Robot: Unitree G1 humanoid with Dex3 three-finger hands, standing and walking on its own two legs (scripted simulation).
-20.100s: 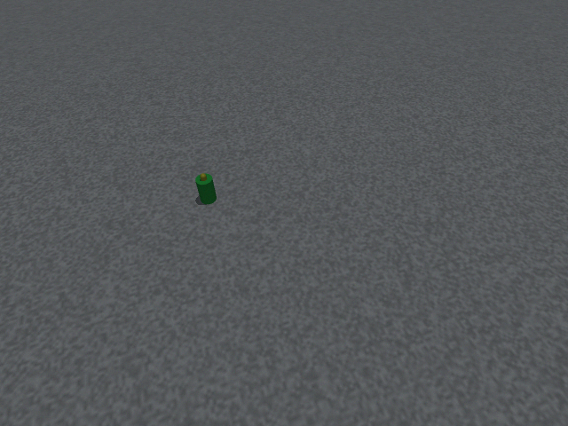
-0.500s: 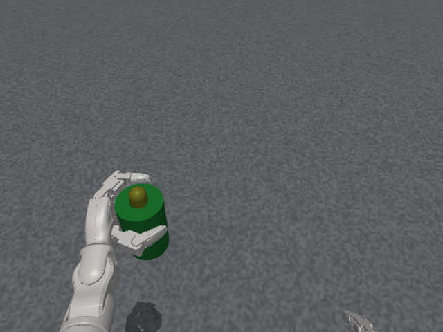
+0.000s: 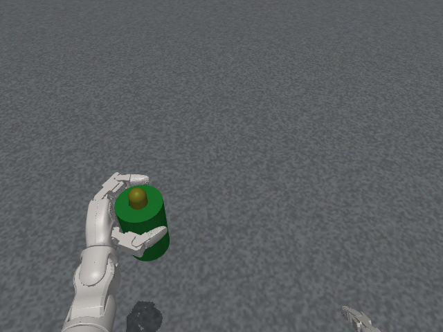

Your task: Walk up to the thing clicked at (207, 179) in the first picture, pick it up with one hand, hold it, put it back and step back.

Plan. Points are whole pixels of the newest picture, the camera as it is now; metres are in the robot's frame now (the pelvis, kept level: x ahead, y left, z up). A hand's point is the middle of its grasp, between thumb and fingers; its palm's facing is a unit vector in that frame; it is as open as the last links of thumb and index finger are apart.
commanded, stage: crouch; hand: left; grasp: from the side
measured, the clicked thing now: (143, 219) +0.33 +0.16 +0.03
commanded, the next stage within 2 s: lower in 1.74 s
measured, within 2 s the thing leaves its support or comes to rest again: neither
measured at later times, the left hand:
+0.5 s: hand (152, 252) +0.35 +0.19 -0.17, palm faces +0.15 -0.99 -0.02, open 11.1 cm
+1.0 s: hand (160, 282) +0.35 +0.21 -0.39, palm faces +0.19 -0.98 -0.04, open 11.1 cm
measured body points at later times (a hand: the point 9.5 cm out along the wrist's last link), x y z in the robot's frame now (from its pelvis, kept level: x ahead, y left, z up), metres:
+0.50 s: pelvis -0.03 +0.00 -0.15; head +0.11 +0.02 +0.27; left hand +0.34 +0.24 -0.16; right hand +0.10 -0.27 -0.27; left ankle +0.03 +0.13 -0.70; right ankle +0.02 -0.13 -0.70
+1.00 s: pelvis -0.07 +0.00 -0.34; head +0.13 +0.03 +0.06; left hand +0.34 +0.26 -0.39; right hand +0.07 -0.26 -0.47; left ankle +0.03 +0.13 -0.70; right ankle +0.02 -0.13 -0.70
